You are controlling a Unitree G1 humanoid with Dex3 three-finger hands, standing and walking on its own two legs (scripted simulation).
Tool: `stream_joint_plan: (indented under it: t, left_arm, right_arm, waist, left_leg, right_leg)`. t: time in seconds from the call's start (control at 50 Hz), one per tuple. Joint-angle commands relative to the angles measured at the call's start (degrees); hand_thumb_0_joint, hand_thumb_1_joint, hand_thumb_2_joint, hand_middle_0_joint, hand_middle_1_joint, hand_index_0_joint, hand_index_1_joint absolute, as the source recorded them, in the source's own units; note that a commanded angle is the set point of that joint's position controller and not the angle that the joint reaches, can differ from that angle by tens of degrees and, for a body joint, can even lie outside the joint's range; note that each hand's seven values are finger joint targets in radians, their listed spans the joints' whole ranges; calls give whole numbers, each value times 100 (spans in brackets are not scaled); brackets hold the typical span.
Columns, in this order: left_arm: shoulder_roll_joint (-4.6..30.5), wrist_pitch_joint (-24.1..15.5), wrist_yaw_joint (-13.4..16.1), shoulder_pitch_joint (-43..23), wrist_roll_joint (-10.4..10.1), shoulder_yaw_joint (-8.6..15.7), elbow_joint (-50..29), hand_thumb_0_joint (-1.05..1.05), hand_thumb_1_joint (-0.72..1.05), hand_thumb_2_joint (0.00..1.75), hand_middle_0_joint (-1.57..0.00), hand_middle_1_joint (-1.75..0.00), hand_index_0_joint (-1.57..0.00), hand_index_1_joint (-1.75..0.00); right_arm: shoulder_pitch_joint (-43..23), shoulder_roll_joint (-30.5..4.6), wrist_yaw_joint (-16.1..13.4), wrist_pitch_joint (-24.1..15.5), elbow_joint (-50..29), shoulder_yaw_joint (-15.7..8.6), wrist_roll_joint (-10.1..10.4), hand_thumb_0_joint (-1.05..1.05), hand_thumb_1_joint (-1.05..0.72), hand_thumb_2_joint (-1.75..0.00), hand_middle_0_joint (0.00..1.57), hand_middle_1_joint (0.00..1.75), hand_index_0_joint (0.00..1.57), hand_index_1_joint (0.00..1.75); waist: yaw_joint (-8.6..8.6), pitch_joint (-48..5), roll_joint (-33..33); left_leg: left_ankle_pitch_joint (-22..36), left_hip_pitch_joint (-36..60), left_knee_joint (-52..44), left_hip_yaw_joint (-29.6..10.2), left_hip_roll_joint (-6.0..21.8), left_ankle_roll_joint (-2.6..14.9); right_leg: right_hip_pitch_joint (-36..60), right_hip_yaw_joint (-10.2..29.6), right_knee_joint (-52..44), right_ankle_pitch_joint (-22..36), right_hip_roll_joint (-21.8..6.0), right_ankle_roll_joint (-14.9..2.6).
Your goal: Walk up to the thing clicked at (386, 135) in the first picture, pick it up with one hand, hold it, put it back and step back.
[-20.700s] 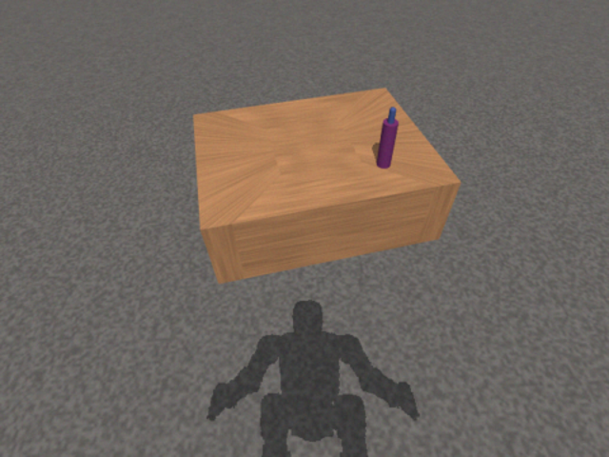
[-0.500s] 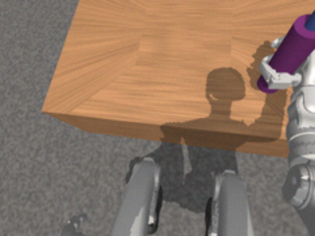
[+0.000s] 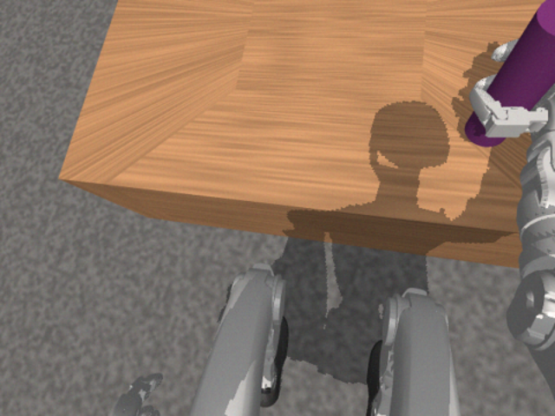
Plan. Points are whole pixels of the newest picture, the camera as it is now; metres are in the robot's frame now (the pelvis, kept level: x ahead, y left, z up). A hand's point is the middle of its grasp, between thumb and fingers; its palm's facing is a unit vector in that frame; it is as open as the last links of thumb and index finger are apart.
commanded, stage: lower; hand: right
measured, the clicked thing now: (531, 68) +0.55 -0.20 +0.03
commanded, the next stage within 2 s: loosen in 0.46 s
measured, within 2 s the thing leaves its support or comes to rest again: rests again in 0.30 s
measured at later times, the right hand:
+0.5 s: hand (488, 109) +0.55 -0.19 -0.06, palm faces +0.09 +1.00 -0.02, open 7.6 cm
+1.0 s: hand (498, 95) +0.56 -0.19 -0.04, palm faces +0.10 +1.00 -0.02, open 11.3 cm
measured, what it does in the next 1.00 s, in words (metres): lowers itself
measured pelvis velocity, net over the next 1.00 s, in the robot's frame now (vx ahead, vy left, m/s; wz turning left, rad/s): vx -0.01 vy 0.00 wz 0.00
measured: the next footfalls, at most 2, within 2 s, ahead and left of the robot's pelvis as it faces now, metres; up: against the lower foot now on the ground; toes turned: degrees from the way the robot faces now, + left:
none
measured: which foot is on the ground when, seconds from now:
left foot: down 0.00-1.00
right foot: down 0.00-1.00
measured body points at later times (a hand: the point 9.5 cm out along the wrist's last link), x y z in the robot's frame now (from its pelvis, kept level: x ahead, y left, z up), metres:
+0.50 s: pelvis -0.01 +0.00 -0.05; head +0.23 -0.03 +0.33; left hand +0.03 +0.29 -0.17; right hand +0.54 -0.24 -0.05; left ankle +0.08 +0.14 -0.44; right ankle +0.06 -0.12 -0.44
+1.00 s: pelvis -0.01 +0.00 -0.07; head +0.22 -0.03 +0.32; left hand +0.02 +0.30 -0.18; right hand +0.55 -0.25 -0.04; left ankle +0.08 +0.14 -0.44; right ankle +0.06 -0.12 -0.44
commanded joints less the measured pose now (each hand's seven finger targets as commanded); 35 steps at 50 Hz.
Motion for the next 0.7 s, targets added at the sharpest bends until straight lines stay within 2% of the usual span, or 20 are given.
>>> stream_joint_plan:
  t: [0.0, 0.02, 0.08, 0.16, 0.18, 0.24, 0.26, 0.3, 0.34, 0.38, 0.42, 0.44, 0.46, 0.5, 0.52, 0.54, 0.58, 0.62, 0.64, 0.68]
  left_arm:
    - [1121, -17, 55, 1129, 26, 359, -145, 0, 89, 90, -20, -29, -20, -29]
    - [1214, -6, 58, 1149, 30, 418, -129, 0, 89, 90, -20, -29, -19, -30]
    - [1197, 11, 47, 1162, 29, 378, -111, 0, 89, 90, -20, -29, -19, -30]
    - [1327, 37, 63, 1237, 39, 464, -73, 0, 89, 90, -20, -30, -20, -30]
    - [1306, 41, 67, 1230, 33, 436, -70, 0, 89, 90, -20, -30, -20, -30]
    - [1268, 37, 64, 1154, 2, 388, -64, 0, 89, 90, -20, -29, -20, -30]
    - [1351, 37, 80, 1218, -4, 474, -22, 0, 89, 90, -20, -29, -20, -30]
    - [1400, 42, 92, 1265, 5, 517, -3, 0, 89, 90, -20, -29, -20, -30]
    - [1332, 35, 86, 1236, 4, 430, -17, 0, 90, 90, -20, -29, -20, -30]
    - [1401, 50, 101, 1293, -7, 460, -1, 0, 90, 89, -20, -29, -20, -29]
    - [1287, 59, 81, 1197, 2, 344, -36, 0, 89, 90, -20, -29, -19, -30]
    - [1443, 81, 97, 1331, 9, 483, 52, 0, 90, 90, -20, -29, -20, -30]
    - [1474, 108, 94, 1386, 12, 477, 92, 0, 90, 90, -20, -29, -20, -30]
    - [1430, 132, 65, 1305, 4, 442, 50, 0, 90, 89, -20, -29, -20, -29]
    - [1397, 136, 56, 1293, -6, 399, 49, 0, 90, 89, -20, -29, -20, -29]
    - [1327, 133, 45, 1247, -3, 334, -17, 0, 90, 89, -20, -29, -20, -29]
    - [1479, 178, 47, 1338, 3, 437, 0, 0, 93, 87, -20, -30, -21, -28]
    - [1513, 219, 45, 1343, -10, 473, -23, 0, 93, 86, -19, -30, -21, -28]
    - [1491, 226, 44, 1332, -12, 475, 9, 0, 94, 86, -19, -29, -21, -27]
    - [1502, 228, 51, 1332, -18, 465, 34, 0, 94, 86, -19, -30, -21, -27]
  right_arm:
    - [-3154, -1532, 38, -765, -1747, -203, 154, 0, -43, -136, 141, 149, 143, 149]
    - [-3221, -1795, 25, -770, -1868, -282, 127, 0, -42, -136, 140, 148, 142, 148]
    - [-3258, -1650, 42, -713, -1832, -199, 123, 0, -41, -133, 138, 146, 140, 146]
    - [-3458, -1943, 36, -718, -2083, -243, 111, 0, -41, -132, 137, 144, 138, 144]
    - [-3483, -1852, 39, -695, -2050, -231, 147, 0, -40, -132, 137, 145, 139, 145]
    - [-3315, -1853, 39, -610, -1824, -246, 162, 0, -40, -132, 138, 145, 139, 145]
    - [-3600, -1846, 40, -630, -2015, -188, 166, 0, -40, -132, 138, 145, 140, 145]
    - [-3661, -2044, 21, -648, -2114, -274, 145, 0, -40, -131, 138, 144, 139, 144]
    - [-3288, -1814, 51, -591, -1816, -241, 173, 0, -39, -128, 138, 142, 139, 142]
    - [-3499, -1868, 75, -578, -1825, -231, 152, 0, -36, -129, 136, 143, 138, 143]
    - [-3267, -1719, 126, -537, -1546, -178, 134, 0, -40, -131, 140, 145, 142, 145]
    - [-3567, -1921, 115, -575, -1901, -258, 128, 0, -40, -131, 140, 145, 142, 146]
    - [-3420, -1991, 99, -535, -1689, -335, 77, 0, -39, -133, 141, 147, 143, 147]
    - [-3308, -1680, 146, -475, -1405, -162, 75, 0, -41, -133, 140, 146, 141, 146]
    - [-3223, -1547, 165, -462, -1194, -145, 91, 0, -39, -131, 141, 145, 143, 146]
    - [-3153, -1677, 168, -479, -1147, -222, 66, 0, -40, -129, 140, 144, 142, 144]
    - [-3523, -2000, 160, -520, -1506, -302, 26, 0, -26, -117, 135, 133, 136, 133]
    - [-3451, -1965, 160, -449, -1635, -327, 26, 0, -19, -101, 129, 117, 129, 117]
    - [-3389, -1675, 181, -397, -1305, -152, 35, 0, -16, -93, 126, 109, 126, 109]
    - [-3442, -1757, 183, -383, -1433, -192, 48, 0, -7, -77, 122, 99, 122, 99]
  waist:
    - [61, -4478, -1173]
    - [-18, -4604, -1335]
    - [81, -4701, -1307]
    - [72, -4875, -1401]
    - [109, -4898, -1339]
    - [59, -4543, -1326]
    - [142, -4548, -1309]
    - [100, -4640, -1304]
    - [126, -4527, -1151]
    - [160, -4542, -1164]
    - [158, -4452, -1180]
    - [150, -4571, -1299]
    - [149, -4535, -1320]
    - [180, -4216, -1240]
    - [247, -3984, -1135]
    - [217, -4025, -1049]
    - [170, -4351, -1266]
    - [153, -4408, -1293]
    - [252, -4284, -1198]
    - [225, -4225, -1224]
  left_leg:
    - [1693, 2115, -795, 145, -157, 372]
    - [1636, 2146, -770, 114, -144, 373]
    - [1597, 2027, -665, 155, -140, 359]
    - [1652, 2043, -492, 132, -123, 352]
    - [1688, 2090, -476, 130, -116, 336]
    - [1363, 1790, -421, 178, -125, 362]
    - [1282, 1771, -410, 180, -116, 363]
    - [1199, 1874, -400, 136, -107, 345]
    - [1375, 1906, -327, 167, -111, 322]
    - [1441, 1838, -279, 154, -104, 328]
    - [1518, 1742, -184, 173, -114, 336]
    - [1544, 1731, -140, 159, -104, 341]
    - [1556, 1680, -81, 189, -98, 348]
    - [1402, 1511, -63, 218, -101, 365]
    - [1367, 1420, -59, 252, -101, 355]
    - [1357, 1489, -48, 249, -104, 347]
    - [1337, 1589, 0, 212, -98, 354]
    - [1322, 1562, -19, 224, -89, 354]
    - [1291, 1570, -53, 219, -90, 341]
    - [1260, 1498, -31, 232, -86, 350]
  right_leg:
    - [2843, 2, -1013, 1952, 96, -123]
    - [2836, -31, -995, 1872, 106, -119]
    - [2829, -17, -896, 1838, 108, -113]
    - [2683, -40, -664, 1848, 95, -120]
    - [2632, -57, -618, 1841, 102, -126]
    - [2375, -39, -675, 1515, 120, -112]
    - [2292, -31, -667, 1375, 110, -114]
    - [2122, -100, -563, 1179, 123, -140]
    - [2054, -108, -464, 1353, 120, -141]
    - [2035, -92, -388, 1434, 113, -142]
    - [1951, -84, -316, 1551, 105, -138]
    - [2019, -83, -280, 1598, 96, -127]
    - [2073, -69, -300, 1685, 105, -96]
    - [1867, -55, -301, 1521, 112, -102]
    - [1778, -36, -304, 1472, 112, -101]
    - [1598, -36, -267, 1408, 114, -125]
    - [1677, -72, -245, 1369, 130, -118]
    - [1869, -90, -265, 1393, 123, -108]
    - [1730, -100, -226, 1296, 125, -125]
    - [1685, -83, -260, 1268, 124, -116]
